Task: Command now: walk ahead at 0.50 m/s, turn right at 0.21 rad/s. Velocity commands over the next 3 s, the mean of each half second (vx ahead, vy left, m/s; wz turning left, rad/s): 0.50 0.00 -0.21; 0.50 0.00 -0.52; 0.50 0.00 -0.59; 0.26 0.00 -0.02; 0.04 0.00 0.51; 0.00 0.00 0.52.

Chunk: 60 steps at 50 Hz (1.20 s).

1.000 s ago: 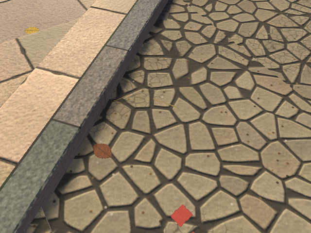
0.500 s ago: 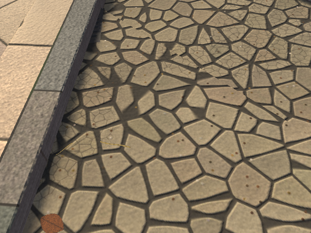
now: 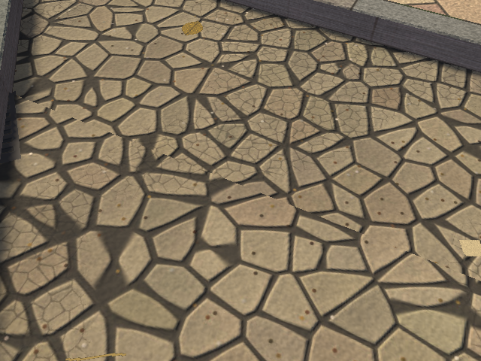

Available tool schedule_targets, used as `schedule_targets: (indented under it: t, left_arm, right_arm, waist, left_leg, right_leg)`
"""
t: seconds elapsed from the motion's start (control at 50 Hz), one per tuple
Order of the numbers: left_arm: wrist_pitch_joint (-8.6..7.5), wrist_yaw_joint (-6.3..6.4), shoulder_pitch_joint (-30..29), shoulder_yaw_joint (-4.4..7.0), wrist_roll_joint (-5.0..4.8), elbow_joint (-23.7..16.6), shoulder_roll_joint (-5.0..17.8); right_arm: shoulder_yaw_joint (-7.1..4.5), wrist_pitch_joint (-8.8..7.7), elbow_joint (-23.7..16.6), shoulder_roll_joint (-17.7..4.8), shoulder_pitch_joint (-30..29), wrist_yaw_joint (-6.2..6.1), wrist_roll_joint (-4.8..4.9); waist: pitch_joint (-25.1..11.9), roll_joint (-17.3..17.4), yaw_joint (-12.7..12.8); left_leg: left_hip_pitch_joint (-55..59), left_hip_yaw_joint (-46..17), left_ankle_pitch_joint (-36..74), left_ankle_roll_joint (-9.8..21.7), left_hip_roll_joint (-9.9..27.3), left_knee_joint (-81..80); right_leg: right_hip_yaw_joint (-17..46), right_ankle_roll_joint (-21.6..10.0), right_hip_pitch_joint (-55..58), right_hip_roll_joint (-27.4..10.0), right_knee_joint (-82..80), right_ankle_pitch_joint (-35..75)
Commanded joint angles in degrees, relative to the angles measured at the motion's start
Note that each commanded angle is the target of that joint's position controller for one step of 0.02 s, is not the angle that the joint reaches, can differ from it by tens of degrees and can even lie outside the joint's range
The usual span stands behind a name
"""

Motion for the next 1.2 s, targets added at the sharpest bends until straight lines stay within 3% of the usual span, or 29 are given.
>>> schedule_targets:
  t: [0.02,0.08,0.16,0.2,0.24,0.26,0.28,0.3,0.32,0.34,0.36,0.38,0.42,0.48,0.54,0.64,0.68,0.7,0.72,0.74,0.76,0.78,0.8,0.82,0.86,0.96,1.08,1.14,1.2]
  left_arm:
    - [-1.33,-0.64,-3.8,-0.46,0.33,-4.7,0.9]
    - [-1.83,-1.44,-8.9,-0.82,-0.18,-5.5,0.7]
    - [-2.14,-2.35,-13.7,-0.57,-0.67,-7.2,1.9]
    - [-2.29,-2.53,-11.5,0.13,-0.44,-6.8,3.4]
    - [-2.05,-1.82,2.0,2.49,0.26,-2.6,7.6]
    - [-1.52,-0.94,12.7,3.75,0.82,-0.9,12.4]
    - [-1.4,-1.33,13.0,3.89,0.53,-0.2,15.2]
    - [-1.51,-1.63,11.7,2.52,-0.29,-0.5,9.7]
    - [-1.73,-1.7,8.0,1.81,-0.36,-0.8,8.1]
    - [-1.85,-1.84,5.0,1.51,0.02,-1.1,7.2]
    - [-1.88,-1.99,2.7,1.28,0.37,-1.4,6.2]
    - [-2.01,-1.91,1.5,1.07,0.88,-1.6,5.5]
    - [-2.36,-1.58,1.0,1.24,0.39,-1.1,5.3]
    - [-2.45,-0.54,2.6,2.1,-0.05,0.3,7.5]
    - [-2.03,0.19,5.7,2.68,-0.33,1.7,9.1]
    - [-1.35,0.72,9.4,2.96,-1.04,3.6,9.4]
    - [-0.65,0.85,9.2,2.98,-0.67,3.8,9.0]
    - [-0.37,0.84,9.3,2.49,-0.48,3.7,7.6]
    - [-0.34,0.64,9.1,1.33,0.0,2.8,4.5]
    - [-0.83,0.62,15.5,0.08,-0.34,1.9,0.1]
    - [-1.33,0.71,16.9,0.26,-1.65,1.0,2.7]
    - [-1.11,0.85,12.2,1.65,-2.15,1.4,7.7]
    - [-0.63,0.96,7.9,1.95,-1.66,0.6,8.4]
    - [-0.27,0.91,6.2,2.02,-1.0,0.2,7.7]
    - [0.53,0.46,6.4,2.04,-1.02,0.1,5.4]
    - [1.36,-0.1,2.1,1.29,-0.64,-2.4,2.5]
    - [0.69,-2.38,-7.8,0.4,-0.68,-5.5,1.2]
    - [0.77,-3.28,-11.5,0.59,-0.9,-7.7,2.0]
    - [1.11,-3.51,-7.3,2.19,-0.36,-7.8,5.0]
  right_arm:
    - [-2.05,-0.77,-3.3,-9.8,-3.1,-0.38,0.67]
    - [-2.05,-0.19,-1.9,-10.9,-0.8,-0.41,1.2]
    - [-2.15,0.88,0.3,-12.0,2.8,-0.37,1.77]
    - [-2.37,1.54,0.9,-13.0,2.4,-0.62,1.97]
    - [-1.65,1.73,0.6,-11.6,1.9,-0.93,1.74]
    - [-0.07,1.33,-1.4,-7.9,1.5,-1.05,-0.29]
    - [1.28,0.12,-2.5,-3.4,6.8,-0.78,0.09]
    - [-0.25,-0.8,-2.4,-9.7,2.3,-0.46,1.13]
    - [-0.73,-1.48,-4.1,-11.0,-2.4,-0.19,1.88]
    - [-0.56,-1.71,-4.2,-10.1,-4.3,-0.43,1.3]
    - [-0.71,-1.66,-4.4,-9.6,-4.8,-0.54,0.2]
    - [-0.71,-1.34,-4.4,-8.9,-4.1,-0.41,-0.09]
    - [-0.47,-0.57,-4.5,-7.3,-3.8,-0.36,-0.35]
    - [0.15,-0.05,-6.7,-5.9,-10.3,-0.5,-0.78]
    - [0.75,-0.47,-8.4,-4.9,-17.3,0.07,-0.49]
    - [-0.17,-1.18,-10.1,-8.0,-21.0,0.69,0.4]
    - [-0.84,-1.53,-9.5,-9.1,-17.9,0.59,0.42]
    - [-1.57,-1.63,-8.2,-10.1,-13.3,0.27,0.23]
    - [-2.44,-1.87,-7.2,-12.4,-5.8,-0.14,-0.62]
    - [-3.76,-1.14,-6.3,-17.1,0.9,-0.51,-1.02]
    - [-3.55,-0.48,-5.1,-15.5,3.0,-0.02,-0.01]
    - [-2.39,-0.42,-6.2,-10.8,-0.3,-0.12,0.19]
    - [-1.77,-0.23,-6.5,-8.9,-3.6,-0.25,-0.12]
    - [-1.24,-0.16,-6.4,-7.3,-6.3,-0.2,-0.54]
    - [-0.98,-0.5,-5.8,-5.8,-8.4,-0.42,-1.01]
    - [-2.31,-1.34,-3.5,-8.6,-6.8,-0.69,-0.45]
    - [-2.96,-0.12,-1.8,-11.3,-4.0,-1.17,0.25]
    - [-3.57,0.95,-0.6,-12.9,-2.1,-1.14,1.21]
    - [-4.4,2.11,-0.6,-15.4,-2.5,-1.62,2.01]
  waist:
    - [-0.3,6.5,0.8]
    - [0.6,6.8,-1.0]
    - [2.0,7.4,-1.7]
    - [0.8,7.9,0.9]
    - [-7.7,6.4,8.0]
    - [-16.5,-2.2,11.7]
    - [-21.7,-15.5,7.5]
    - [-16.9,-8.6,9.4]
    - [-9.6,-6.6,8.6]
    - [-6.2,-2.0,7.0]
    - [-3.7,-0.8,5.3]
    - [-3.5,-1.9,3.5]
    - [-3.2,-2.1,2.1]
    - [-0.2,-1.1,3.1]
    - [0.8,-1.0,5.6]
    - [0.6,-1.9,5.7]
    - [-0.3,-3.2,3.8]
    - [-2.6,-3.0,1.6]
    - [-9.1,0.1,-1.8]
    - [-18.2,13.9,-1.1]
    - [-19.6,21.6,-0.8]
    - [-11.6,13.3,-1.7]
    - [-6.4,9.3,-1.2]
    - [-3.0,7.6,0.2]
    - [-0.7,10.0,2.4]
    - [0.7,6.7,2.3]
    - [3.3,5.3,-1.1]
    - [4.7,5.2,-1.4]
    - [0.4,7.7,2.7]
  left_leg:
    - [3.8,-12.0,10.9,10.4,14.7,-11.0]
    - [3.4,-8.0,12.3,9.0,13.5,-10.8]
    - [7.9,-8.3,14.2,8.0,16.2,-8.8]
    - [9.7,-7.4,22.7,6.8,16.7,-4.8]
    - [4.3,-2.5,32.8,3.8,12.3,12.0]
    - [-8.3,0.3,14.4,1.3,8.7,31.4]
    - [-27.2,-2.6,-20.6,-1.1,0.0,47.1]
    - [-33.9,-7.1,-20.6,-0.7,3.3,52.2]
    - [-36.4,-6.0,-15.0,-0.1,5.5,51.7]
    - [-34.5,-5.4,-10.3,-0.5,7.2,49.3]
    - [-32.1,-5.6,-7.4,-1.2,8.3,45.8]
    - [-28.9,-6.1,-5.6,-1.8,9.0,43.8]
    - [-26.1,-5.6,-4.5,-3.4,8.8,39.7]
    - [-25.8,-5.0,3.3,-5.1,7.6,28.2]
    - [-20.8,-5.0,13.6,-5.5,5.0,16.4]
    - [-15.6,-7.5,13.5,-3.9,3.7,9.4]
    - [-10.8,-6.4,8.4,-2.4,3.2,7.9]
    - [-3.7,-5.4,7.0,-1.0,3.2,6.1]
    - [8.8,-10.4,5.8,1.9,9.1,7.0]
    - [29.5,-29.6,-1.1,9.2,22.5,5.6]
    - [31.5,-47.3,-17.2,12.6,27.2,-1.6]
    - [24.7,-41.6,-22.5,10.3,24.7,-3.8]
    - [17.5,-33.1,-16.7,8.4,22.7,-4.2]
    - [11.2,-26.7,-9.7,7.9,20.2,-5.5]
    - [4.6,-18.1,-2.0,7.1,17.1,-8.2]
    - [4.6,-7.7,9.9,9.0,17.7,-11.7]
    - [7.5,3.1,13.8,7.0,16.7,-11.9]
    - [12.5,5.1,17.4,5.9,18.4,-10.1]
    - [15.8,8.4,42.9,4.2,18.4,1.5]
  right_leg:
    - [-0.3,0.5,-3.8,-2.3,-10.2,7.7]
    - [-2.4,0.7,0.5,-0.9,-19.2,14.5]
    - [-3.2,-1.0,2.3,0.4,-25.2,13.1]
    - [-4.4,-2.8,7.8,1.9,-28.2,10.7]
    - [-4.9,-6.0,29.2,2.7,-30.2,12.0]
    - [9.8,-10.2,46.0,-10.1,-28.3,14.3]
    - [35.0,-18.6,57.3,-19.1,-36.0,1.7]
    - [35.2,-17.1,54.1,-17.0,-39.0,-5.1]
    - [27.7,-15.5,47.4,-14.7,-40.1,-1.8]
    - [22.7,-14.9,40.6,-12.2,-41.2,4.7]
    - [19.4,-14.5,35.0,-10.3,-42.7,10.1]
    - [17.6,-14.6,31.4,-9.1,-44.1,13.4]
    - [15.0,-15.5,27.1,-8.0,-46.1,16.5]
    - [11.2,-15.1,22.7,-6.2,-47.7,16.2]
    - [9.1,-12.9,20.0,-4.4,-46.9,13.9]
    - [14.6,-10.7,23.8,-6.8,-41.4,8.2]
    - [16.3,-9.5,24.8,-6.6,-37.0,9.5]
    - [15.5,-8.1,23.7,-4.2,-32.2,11.4]
    - [12.6,-6.1,19.0,-0.5,-19.6,8.4]
    - [4.5,-1.8,1.7,7.2,0.3,-10.0]
    - [4.9,-0.9,-9.5,6.0,12.1,-18.9]
    - [6.4,-0.8,-12.4,2.9,16.5,-14.0]
    - [4.2,-0.6,-11.7,1.0,16.3,-9.5]
    - [3.9,-0.4,-9.6,-0.7,14.0,-6.0]
    - [3.4,-0.4,-4.9,-3.1,10.2,-2.5]
    - [2.5,0.6,-7.3,-4.1,1.1,6.0]
    - [-2.9,-0.5,-3.8,-2.9,-15.7,17.3]
    - [-4.5,-2.2,-3.9,-2.0,-20.2,13.8]
    - [-9.0,-5.5,5.6,2.9,-21.9,5.2]
Next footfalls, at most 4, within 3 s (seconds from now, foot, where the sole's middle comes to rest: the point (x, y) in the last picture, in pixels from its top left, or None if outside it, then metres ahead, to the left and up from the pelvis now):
0.24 right None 0.29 -0.15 -0.78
0.72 left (214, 329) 0.58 0.05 -0.78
1.24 right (329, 274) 0.73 -0.31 -0.78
1.74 left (314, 191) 1.08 -0.32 -0.81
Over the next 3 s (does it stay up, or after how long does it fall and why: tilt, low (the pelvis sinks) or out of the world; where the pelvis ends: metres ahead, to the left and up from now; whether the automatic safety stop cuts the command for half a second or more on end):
stays up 1.01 -0.39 -0.03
